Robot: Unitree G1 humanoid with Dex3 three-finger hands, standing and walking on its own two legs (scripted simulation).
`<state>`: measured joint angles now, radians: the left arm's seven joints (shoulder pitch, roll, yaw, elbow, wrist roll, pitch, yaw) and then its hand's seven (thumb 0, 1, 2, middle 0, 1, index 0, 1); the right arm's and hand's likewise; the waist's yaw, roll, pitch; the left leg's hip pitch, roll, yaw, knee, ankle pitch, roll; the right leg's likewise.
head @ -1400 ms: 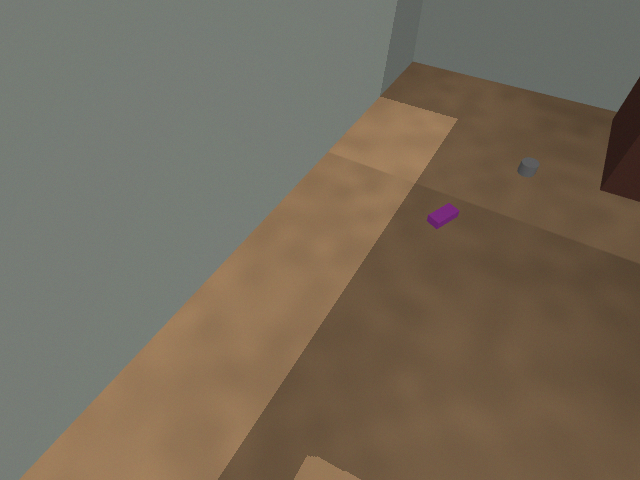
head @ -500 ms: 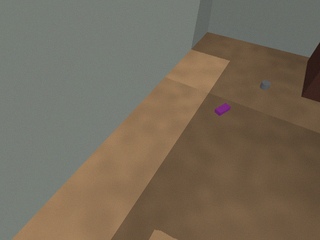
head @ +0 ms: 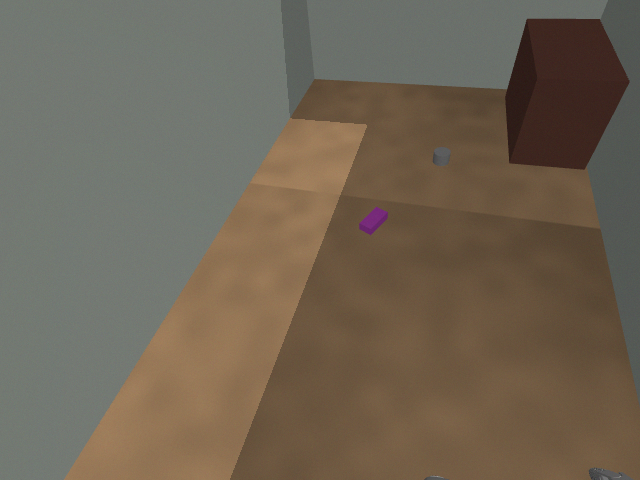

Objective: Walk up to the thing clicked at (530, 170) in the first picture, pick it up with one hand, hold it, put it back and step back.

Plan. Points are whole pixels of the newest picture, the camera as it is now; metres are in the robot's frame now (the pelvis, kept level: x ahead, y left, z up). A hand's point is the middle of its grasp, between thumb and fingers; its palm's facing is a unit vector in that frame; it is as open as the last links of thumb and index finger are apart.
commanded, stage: walk up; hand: left
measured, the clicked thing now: (441, 156) +1.69 -0.46 -0.74
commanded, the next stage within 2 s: none
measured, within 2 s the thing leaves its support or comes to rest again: neither
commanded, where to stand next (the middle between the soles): +1.34 -0.27 m, yaw -56 degrees
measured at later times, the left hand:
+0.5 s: hand (217, 332) +0.40 +0.25 -0.16, palm faces -0.37 -0.84 -0.39, open 7.4 cm
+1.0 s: hand (326, 186) +0.75 +0.05 -0.11, palm faces -0.56 -0.72 -0.42, open 7.4 cm
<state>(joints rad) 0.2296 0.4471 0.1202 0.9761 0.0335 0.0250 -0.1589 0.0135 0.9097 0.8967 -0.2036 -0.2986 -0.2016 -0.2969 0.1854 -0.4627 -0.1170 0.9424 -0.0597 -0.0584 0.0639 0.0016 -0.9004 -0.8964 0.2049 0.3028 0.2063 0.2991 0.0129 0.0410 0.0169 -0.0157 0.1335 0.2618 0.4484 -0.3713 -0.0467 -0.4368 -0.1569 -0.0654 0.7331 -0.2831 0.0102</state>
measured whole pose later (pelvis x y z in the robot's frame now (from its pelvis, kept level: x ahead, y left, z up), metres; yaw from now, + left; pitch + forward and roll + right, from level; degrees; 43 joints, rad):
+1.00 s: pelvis +0.47 -0.08 -0.01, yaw -36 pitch -2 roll -1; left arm 0.15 0.38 0.04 0.84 -0.02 -0.09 -0.02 0.01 0.91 0.90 -0.21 -0.30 -0.20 -0.30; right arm 0.31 -0.41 -0.05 0.87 -0.02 -0.02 0.07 0.01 -0.91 -0.90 0.20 0.30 0.20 0.30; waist -0.06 0.09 0.08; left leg -0.36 0.09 0.01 1.12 -0.40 0.00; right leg -0.32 0.03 -0.05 0.60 -0.25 -0.05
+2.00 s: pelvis +0.93 -0.14 -0.02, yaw -50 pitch -1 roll -2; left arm 0.34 0.46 0.06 0.90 0.03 -0.10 0.03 0.01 0.90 0.90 -0.21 -0.30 -0.21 -0.30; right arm 0.24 -0.49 -0.12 0.81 -0.05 0.02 0.12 0.00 -0.91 -0.90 0.20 0.30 0.20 0.30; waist 0.00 0.08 0.04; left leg -0.49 0.16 0.01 0.82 -0.35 0.00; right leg -0.33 -0.10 0.02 0.75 -0.41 0.00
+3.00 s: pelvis +1.32 -0.14 -0.04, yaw -59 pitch -2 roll -2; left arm 0.25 0.44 0.05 0.88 0.02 -0.13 0.08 0.01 0.91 0.90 -0.21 -0.30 -0.21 -0.30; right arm 0.30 -0.47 -0.09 0.77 -0.04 0.09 0.04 0.00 -0.90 -0.90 0.20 0.30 0.20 0.30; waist -0.05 0.09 0.14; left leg -0.47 0.00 -0.09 1.09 -0.54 0.02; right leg -0.45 -0.04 -0.09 0.84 -0.35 0.00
